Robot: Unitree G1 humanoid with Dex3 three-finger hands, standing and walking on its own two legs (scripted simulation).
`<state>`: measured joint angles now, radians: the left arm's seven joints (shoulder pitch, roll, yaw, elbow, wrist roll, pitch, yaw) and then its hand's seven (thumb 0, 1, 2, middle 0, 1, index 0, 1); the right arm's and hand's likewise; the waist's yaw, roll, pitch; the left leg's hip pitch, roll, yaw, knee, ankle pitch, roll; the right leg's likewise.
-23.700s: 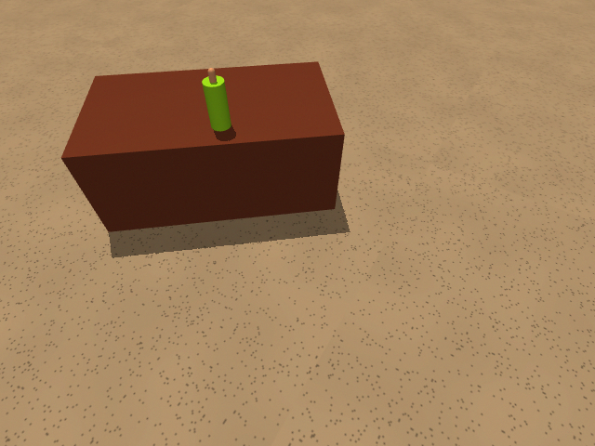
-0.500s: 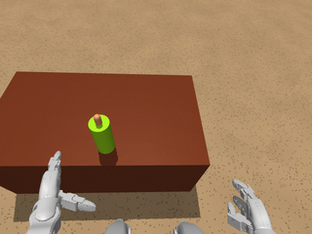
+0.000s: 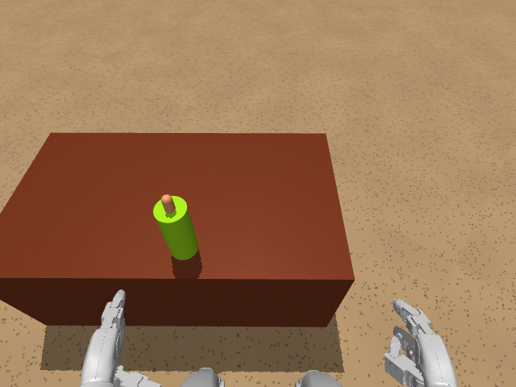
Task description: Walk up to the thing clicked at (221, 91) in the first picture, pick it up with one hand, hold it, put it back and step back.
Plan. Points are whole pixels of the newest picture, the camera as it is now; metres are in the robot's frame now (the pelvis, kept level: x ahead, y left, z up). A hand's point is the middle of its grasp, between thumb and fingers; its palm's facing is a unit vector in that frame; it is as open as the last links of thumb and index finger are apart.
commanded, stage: home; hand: left
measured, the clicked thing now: (176, 224) +0.50 +0.21 -0.18
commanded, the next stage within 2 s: stand in 1.76 s
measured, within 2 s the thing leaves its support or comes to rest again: neither
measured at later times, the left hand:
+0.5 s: hand (144, 347) +0.19 +0.18 -0.04, palm faces +0.11 -0.96 -0.24, open 17.4 cm
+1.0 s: hand (144, 346) +0.19 +0.18 -0.05, palm faces +0.11 -0.96 -0.24, open 17.5 cm
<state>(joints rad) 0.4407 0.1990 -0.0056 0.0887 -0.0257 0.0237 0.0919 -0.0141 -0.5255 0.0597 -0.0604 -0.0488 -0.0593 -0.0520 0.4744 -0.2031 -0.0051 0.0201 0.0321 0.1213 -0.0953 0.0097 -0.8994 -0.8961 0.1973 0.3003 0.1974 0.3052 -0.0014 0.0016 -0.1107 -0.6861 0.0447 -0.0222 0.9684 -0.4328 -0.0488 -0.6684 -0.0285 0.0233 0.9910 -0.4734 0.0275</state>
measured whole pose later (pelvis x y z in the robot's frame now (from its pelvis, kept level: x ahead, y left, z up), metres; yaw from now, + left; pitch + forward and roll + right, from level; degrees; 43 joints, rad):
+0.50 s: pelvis +0.01 +0.01 +0.00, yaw +0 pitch +9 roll +0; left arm 0.45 0.20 -0.01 0.07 -0.02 0.02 0.10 -0.01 -0.54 0.06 -0.06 -0.05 -0.06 -0.05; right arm 0.48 -0.19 -0.01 0.01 0.03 0.13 -0.09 0.01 -0.90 -0.90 0.20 0.30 0.20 0.31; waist 0.01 0.00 -0.12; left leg -0.69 0.04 -0.01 0.99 -0.46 -0.04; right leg -0.67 -0.03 0.03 1.00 -0.49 0.03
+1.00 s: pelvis +0.02 +0.01 +0.00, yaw +0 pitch +10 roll +0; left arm 0.47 0.19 0.00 0.05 -0.02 0.03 0.09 -0.01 -0.55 0.05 -0.06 -0.05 -0.06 -0.05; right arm 0.48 -0.19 -0.01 0.00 0.03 0.14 -0.09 0.01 -0.90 -0.90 0.20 0.30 0.20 0.31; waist 0.00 0.00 -0.13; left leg -0.70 0.04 -0.01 1.00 -0.47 -0.04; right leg -0.67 -0.03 0.03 1.01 -0.50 0.04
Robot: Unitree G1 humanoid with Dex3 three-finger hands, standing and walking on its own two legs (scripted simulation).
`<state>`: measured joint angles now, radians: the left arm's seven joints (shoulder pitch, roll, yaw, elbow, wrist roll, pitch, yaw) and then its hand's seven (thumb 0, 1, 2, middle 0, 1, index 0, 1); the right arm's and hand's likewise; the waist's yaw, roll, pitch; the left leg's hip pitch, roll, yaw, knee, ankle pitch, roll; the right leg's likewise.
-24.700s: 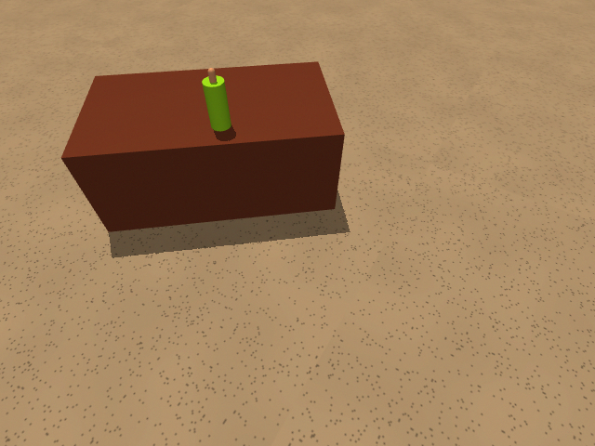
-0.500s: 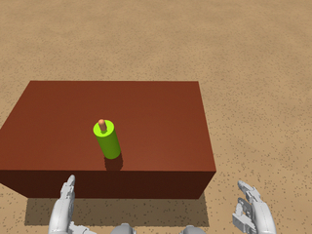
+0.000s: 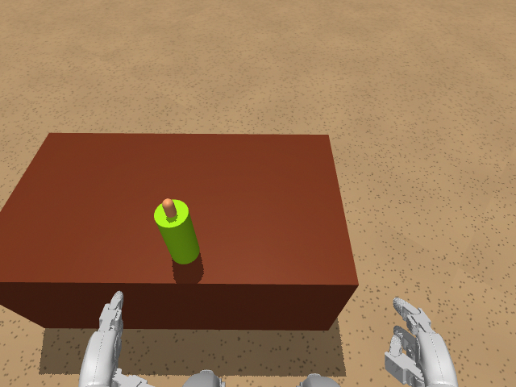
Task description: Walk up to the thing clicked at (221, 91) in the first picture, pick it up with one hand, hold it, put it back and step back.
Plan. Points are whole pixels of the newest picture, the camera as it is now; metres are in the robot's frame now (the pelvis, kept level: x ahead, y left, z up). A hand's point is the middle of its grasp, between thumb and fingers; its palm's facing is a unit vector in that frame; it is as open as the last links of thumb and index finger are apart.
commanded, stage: home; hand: left
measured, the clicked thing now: (177, 229) +0.48 +0.20 -0.18
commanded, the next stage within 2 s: stand in 0.76 s
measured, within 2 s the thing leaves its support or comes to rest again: neither
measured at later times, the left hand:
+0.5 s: hand (140, 361) +0.17 +0.18 -0.04, palm faces +0.12 -0.95 -0.28, open 17.6 cm
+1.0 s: hand out of the picture +0.13 +0.22 -0.09, palm faces -0.03 -0.93 -0.38, open 16.6 cm
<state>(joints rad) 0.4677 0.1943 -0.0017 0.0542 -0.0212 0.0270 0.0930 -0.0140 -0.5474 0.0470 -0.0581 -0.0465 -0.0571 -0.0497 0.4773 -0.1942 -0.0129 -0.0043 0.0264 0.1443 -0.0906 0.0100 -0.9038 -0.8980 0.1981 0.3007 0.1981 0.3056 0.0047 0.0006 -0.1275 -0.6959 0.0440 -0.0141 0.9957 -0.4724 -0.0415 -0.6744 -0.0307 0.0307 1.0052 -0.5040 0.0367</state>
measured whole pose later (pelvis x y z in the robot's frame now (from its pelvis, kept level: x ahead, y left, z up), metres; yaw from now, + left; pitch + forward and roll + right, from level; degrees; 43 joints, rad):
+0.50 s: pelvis +0.00 +0.00 +0.00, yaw +0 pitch +9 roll -1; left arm 0.49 0.21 -0.01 0.00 -0.02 0.08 0.14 -0.01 -0.56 0.04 -0.06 -0.04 -0.06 -0.05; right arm 0.32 -0.21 0.00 0.38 0.03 0.05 -0.13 0.01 -0.90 -0.90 0.20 0.30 0.20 0.31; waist -0.02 0.03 -0.10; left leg -0.68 0.06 -0.04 1.00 -0.48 -0.04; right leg -0.64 -0.02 0.01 0.98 -0.49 0.03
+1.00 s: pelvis -0.01 +0.00 +0.02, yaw +1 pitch +2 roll +0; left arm 0.28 0.32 0.00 0.53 0.07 0.02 0.02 -0.01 -0.44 0.15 -0.12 -0.13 -0.12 -0.14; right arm 0.18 -0.30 -0.02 0.74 -0.06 -0.01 -0.02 0.01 -0.90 -0.90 0.20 0.30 0.20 0.31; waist 0.01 0.00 0.01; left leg -0.50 0.03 -0.03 0.90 -0.43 -0.04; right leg -0.47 -0.04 0.00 0.91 -0.47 0.02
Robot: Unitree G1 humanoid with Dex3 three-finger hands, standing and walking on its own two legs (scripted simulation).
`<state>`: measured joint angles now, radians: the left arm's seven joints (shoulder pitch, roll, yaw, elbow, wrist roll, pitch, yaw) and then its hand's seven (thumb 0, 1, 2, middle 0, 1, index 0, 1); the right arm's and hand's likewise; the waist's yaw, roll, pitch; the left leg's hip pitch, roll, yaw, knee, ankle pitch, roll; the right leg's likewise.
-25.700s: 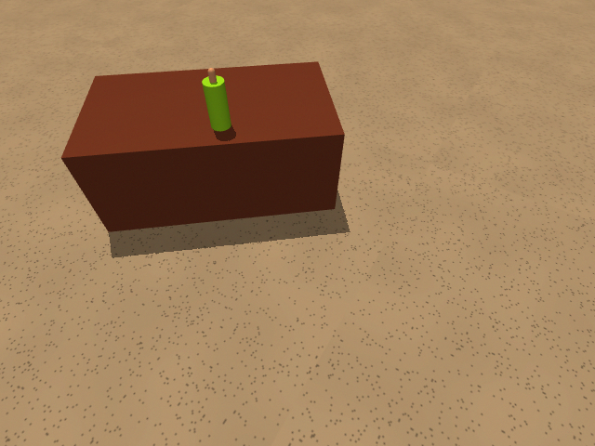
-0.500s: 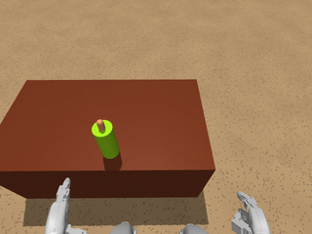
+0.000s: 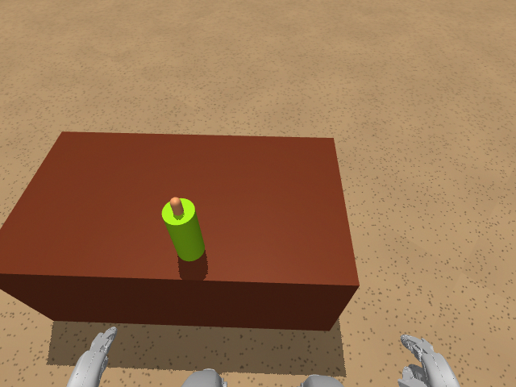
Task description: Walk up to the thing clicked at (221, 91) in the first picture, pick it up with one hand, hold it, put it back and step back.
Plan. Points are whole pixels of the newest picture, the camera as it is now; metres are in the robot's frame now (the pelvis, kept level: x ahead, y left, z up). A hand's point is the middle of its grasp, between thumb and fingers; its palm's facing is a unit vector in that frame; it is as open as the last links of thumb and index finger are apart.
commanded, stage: stand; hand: left
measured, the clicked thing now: (183, 226) +0.49 +0.20 -0.19
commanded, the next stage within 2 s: none
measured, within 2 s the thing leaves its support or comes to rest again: neither
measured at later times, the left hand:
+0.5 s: hand out of the picture +0.05 +0.25 -0.12, palm faces +0.00 -0.93 -0.37, open 7.6 cm
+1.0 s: hand out of the picture +0.04 +0.25 -0.11, palm faces +0.00 -0.94 -0.35, open 7.3 cm
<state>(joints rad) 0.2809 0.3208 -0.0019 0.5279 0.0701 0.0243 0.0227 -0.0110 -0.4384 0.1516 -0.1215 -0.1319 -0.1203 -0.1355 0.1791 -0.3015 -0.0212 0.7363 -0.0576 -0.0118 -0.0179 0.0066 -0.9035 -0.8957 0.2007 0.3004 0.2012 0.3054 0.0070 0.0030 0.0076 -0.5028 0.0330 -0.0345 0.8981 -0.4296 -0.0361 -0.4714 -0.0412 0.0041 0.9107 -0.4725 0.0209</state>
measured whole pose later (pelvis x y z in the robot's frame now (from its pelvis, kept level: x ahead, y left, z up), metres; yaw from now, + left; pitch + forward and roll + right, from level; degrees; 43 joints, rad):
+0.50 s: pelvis +0.00 +0.00 +0.04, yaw +1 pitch -3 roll +0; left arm 0.20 0.33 0.00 1.03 0.03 0.00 0.02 0.00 0.85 0.89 -0.21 -0.29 -0.21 -0.30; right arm 0.17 -0.31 -0.02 1.05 -0.03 0.00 -0.01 0.00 -0.91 -0.89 0.20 0.30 0.20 0.30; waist 0.01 0.03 0.05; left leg -0.26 0.03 -0.05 0.59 -0.28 -0.04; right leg -0.21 -0.04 -0.02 0.58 -0.32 0.03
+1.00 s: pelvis +0.00 +0.00 +0.05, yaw +1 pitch -4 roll -1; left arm 0.14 0.33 0.01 1.16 0.02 0.00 0.00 0.00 0.91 0.90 -0.21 -0.30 -0.21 -0.30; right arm 0.16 -0.34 -0.01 1.14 -0.02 0.01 -0.01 0.00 -0.91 -0.89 0.20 0.30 0.20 0.30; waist 0.01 0.02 0.07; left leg -0.17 0.04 -0.05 0.42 -0.19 -0.05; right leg -0.12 -0.03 -0.04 0.41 -0.23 0.02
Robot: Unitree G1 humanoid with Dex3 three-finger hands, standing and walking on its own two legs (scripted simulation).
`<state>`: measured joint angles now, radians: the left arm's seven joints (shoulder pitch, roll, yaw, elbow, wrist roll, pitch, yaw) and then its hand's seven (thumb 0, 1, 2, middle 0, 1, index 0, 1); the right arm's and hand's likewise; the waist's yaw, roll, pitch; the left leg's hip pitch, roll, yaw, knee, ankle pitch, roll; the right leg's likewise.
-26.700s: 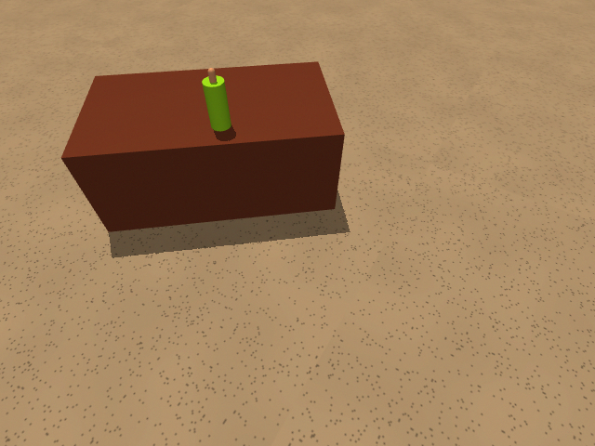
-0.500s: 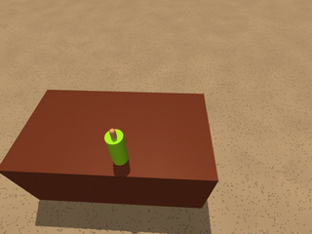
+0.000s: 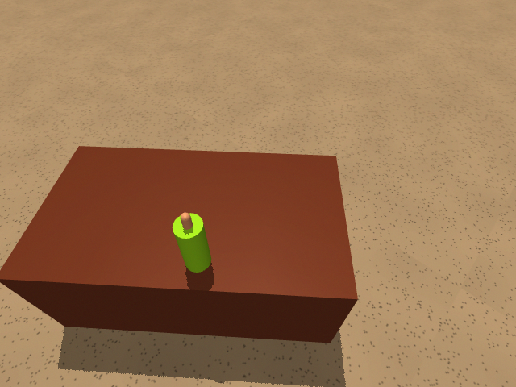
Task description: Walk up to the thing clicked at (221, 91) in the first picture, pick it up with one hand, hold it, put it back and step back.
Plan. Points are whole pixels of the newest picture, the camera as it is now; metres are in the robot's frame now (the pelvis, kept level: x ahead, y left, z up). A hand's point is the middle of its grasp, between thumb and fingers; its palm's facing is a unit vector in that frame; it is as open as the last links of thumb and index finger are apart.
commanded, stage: stand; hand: left
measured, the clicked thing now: (192, 239) +0.50 +0.19 -0.24
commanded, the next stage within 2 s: step back in 1.38 s
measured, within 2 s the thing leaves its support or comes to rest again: neither
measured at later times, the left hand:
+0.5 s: hand out of the picture +0.08 +0.26 -0.15, palm faces -0.01 -0.94 -0.35, open 7.3 cm
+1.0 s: hand out of the picture +0.07 +0.25 -0.15, palm faces -0.02 -0.94 -0.35, open 7.3 cm
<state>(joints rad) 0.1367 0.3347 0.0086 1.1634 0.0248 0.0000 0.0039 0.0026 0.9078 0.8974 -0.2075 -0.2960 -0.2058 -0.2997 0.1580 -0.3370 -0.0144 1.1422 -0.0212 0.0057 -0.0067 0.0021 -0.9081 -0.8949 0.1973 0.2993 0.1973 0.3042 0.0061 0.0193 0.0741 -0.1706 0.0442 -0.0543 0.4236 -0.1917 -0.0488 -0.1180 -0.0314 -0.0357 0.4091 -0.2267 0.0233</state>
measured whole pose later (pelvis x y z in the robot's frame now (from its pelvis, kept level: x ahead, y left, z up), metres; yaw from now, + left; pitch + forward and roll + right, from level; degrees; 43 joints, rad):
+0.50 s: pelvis +0.01 +0.00 +0.00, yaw +0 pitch -3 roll +0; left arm 0.09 0.33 0.01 1.16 0.02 0.00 0.00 0.00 0.91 0.90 -0.21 -0.30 -0.21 -0.30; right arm 0.11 -0.34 0.00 1.14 -0.02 -0.01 -0.01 0.00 -0.91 -0.89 0.20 0.30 0.20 0.30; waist 0.01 0.02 0.06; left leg -0.14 0.04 -0.04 0.37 -0.18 -0.04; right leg -0.09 -0.04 -0.03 0.36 -0.22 0.03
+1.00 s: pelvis +0.01 +0.00 +0.00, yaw +0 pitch -3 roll +0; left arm 0.12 0.34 0.01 1.16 0.02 0.00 0.00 0.00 0.91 0.90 -0.21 -0.30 -0.21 -0.30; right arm 0.12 -0.35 -0.01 1.15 -0.02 0.00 0.00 0.00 -0.91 -0.89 0.20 0.30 0.20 0.30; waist 0.00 0.02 0.07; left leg -0.14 0.04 -0.04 0.35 -0.17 -0.05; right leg -0.10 -0.04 -0.03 0.35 -0.21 0.03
